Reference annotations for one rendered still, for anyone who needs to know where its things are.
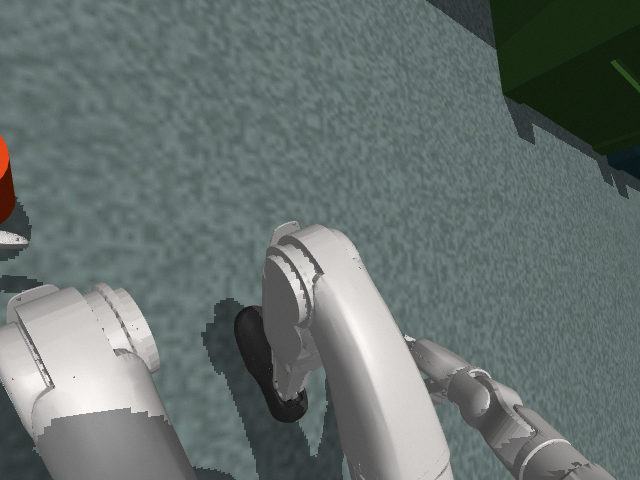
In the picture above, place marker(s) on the left robot hand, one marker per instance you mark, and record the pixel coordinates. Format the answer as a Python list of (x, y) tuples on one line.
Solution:
[(10, 240)]

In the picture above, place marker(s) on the right robot hand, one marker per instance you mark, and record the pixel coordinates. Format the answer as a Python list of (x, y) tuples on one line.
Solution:
[(438, 363)]

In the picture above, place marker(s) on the can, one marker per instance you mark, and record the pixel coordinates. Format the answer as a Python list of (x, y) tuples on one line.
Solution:
[(7, 195)]

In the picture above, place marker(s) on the right robot foot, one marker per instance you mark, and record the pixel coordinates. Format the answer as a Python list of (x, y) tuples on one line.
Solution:
[(256, 353)]

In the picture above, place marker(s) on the armchair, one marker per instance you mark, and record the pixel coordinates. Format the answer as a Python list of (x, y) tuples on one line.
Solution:
[(627, 160), (577, 62)]

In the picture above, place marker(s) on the right robot arm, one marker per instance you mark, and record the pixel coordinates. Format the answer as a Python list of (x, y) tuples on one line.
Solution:
[(523, 441)]

